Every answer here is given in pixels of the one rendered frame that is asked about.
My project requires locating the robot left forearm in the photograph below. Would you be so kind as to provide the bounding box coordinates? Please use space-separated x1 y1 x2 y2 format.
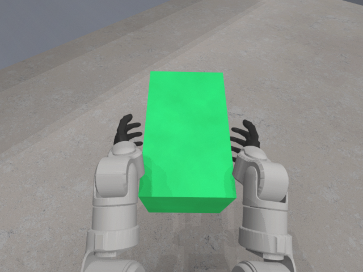
81 141 145 272

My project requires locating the robot left hand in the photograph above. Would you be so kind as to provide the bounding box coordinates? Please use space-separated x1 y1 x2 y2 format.
113 114 143 146

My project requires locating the robot right forearm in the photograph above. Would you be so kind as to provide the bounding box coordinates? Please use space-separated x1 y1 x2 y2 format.
232 146 296 272

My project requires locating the left robot upper arm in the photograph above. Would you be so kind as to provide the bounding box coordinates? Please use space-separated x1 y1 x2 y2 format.
85 258 145 272

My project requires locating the right robot upper arm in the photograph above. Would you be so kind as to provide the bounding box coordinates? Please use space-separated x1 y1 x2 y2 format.
231 261 290 272

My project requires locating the robot right hand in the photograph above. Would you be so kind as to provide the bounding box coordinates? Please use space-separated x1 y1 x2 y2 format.
230 120 260 162

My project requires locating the carton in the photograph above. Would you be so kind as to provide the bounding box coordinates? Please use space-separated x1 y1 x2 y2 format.
138 71 237 213

